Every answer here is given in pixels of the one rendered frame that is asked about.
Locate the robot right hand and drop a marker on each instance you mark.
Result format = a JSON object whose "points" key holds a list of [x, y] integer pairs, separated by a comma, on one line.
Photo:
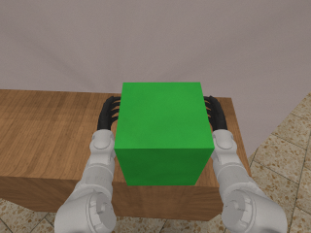
{"points": [[216, 114]]}

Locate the pedestal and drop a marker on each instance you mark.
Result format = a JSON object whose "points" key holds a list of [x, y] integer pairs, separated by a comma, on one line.
{"points": [[44, 148]]}

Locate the left robot upper arm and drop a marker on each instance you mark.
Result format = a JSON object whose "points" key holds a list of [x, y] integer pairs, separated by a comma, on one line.
{"points": [[91, 213]]}

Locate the carton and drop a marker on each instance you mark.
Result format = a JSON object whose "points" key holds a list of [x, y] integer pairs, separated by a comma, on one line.
{"points": [[163, 133]]}

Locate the robot left forearm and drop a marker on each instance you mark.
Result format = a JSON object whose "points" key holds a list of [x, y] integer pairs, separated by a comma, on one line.
{"points": [[100, 167]]}

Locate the robot left hand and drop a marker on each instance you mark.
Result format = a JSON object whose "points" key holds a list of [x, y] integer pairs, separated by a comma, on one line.
{"points": [[105, 119]]}

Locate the right robot upper arm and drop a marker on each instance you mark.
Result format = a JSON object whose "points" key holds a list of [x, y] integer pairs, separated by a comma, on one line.
{"points": [[246, 212]]}

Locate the robot right forearm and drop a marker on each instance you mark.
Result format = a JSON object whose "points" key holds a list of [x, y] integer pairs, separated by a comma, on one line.
{"points": [[228, 168]]}

